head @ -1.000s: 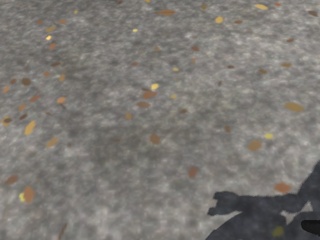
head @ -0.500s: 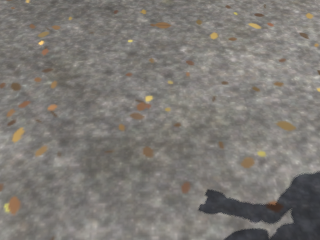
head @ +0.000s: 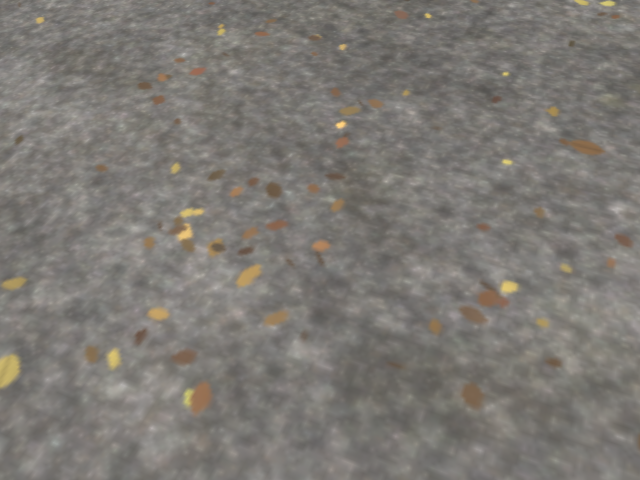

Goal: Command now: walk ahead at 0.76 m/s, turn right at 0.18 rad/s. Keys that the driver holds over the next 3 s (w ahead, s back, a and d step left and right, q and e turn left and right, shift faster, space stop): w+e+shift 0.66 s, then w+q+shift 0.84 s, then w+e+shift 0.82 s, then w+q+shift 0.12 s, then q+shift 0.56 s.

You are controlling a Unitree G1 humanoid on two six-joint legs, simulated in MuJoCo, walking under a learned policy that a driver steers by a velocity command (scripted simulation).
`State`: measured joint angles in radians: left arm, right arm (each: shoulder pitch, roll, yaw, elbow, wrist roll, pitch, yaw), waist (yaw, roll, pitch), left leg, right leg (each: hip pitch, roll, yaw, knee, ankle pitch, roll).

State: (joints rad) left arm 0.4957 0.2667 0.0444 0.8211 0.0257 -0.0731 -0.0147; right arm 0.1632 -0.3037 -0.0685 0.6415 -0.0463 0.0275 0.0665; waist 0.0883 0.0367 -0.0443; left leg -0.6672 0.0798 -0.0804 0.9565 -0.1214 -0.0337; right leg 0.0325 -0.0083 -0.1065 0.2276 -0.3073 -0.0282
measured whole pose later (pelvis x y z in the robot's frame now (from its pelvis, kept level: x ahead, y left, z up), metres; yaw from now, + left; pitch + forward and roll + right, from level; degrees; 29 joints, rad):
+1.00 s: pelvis +0.73 -0.18 -0.03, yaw -30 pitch +1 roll +0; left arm 0.44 0.27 0.02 0.91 0.02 -0.13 0.00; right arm 0.08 -0.27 0.01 0.74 -0.01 -0.05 0.06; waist 0.06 0.01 0.07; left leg -0.74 0.02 0.12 0.63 0.14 0.11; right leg 0.31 0.14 -0.09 0.07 -0.29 -0.11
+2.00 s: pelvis +1.63 -0.43 -0.01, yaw -13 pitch +2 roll +1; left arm 0.40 0.30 0.06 0.85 0.01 -0.04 -0.03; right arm 0.20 -0.26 -0.01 0.73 -0.05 -0.08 0.00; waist 0.05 -0.03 -0.02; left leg -0.29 0.02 0.07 0.56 -0.30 0.00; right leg -0.43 -0.02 0.02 1.25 -0.30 -0.08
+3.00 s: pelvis +2.33 -0.75 -0.01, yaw -13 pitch +2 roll -2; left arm 0.01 0.28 0.03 0.60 0.02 -0.02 0.05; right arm 0.24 -0.31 -0.07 0.63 0.03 0.02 -0.04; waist -0.05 -0.01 0.08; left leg -0.37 -0.24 -0.22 0.44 -0.05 0.13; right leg -0.70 0.02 0.26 1.02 -0.28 0.09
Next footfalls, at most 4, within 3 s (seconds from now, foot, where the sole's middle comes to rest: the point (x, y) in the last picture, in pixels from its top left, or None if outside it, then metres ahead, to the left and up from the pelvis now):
0.14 left None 0.21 0.16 -0.78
0.62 right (430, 470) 0.56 -0.11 -0.78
1.06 left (490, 302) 1.00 -0.27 -0.78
1.50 right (580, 206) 1.36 -0.56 -0.78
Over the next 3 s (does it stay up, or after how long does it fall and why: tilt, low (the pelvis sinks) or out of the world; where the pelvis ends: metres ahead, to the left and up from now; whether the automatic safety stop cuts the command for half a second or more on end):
stays up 2.33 -0.75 -0.01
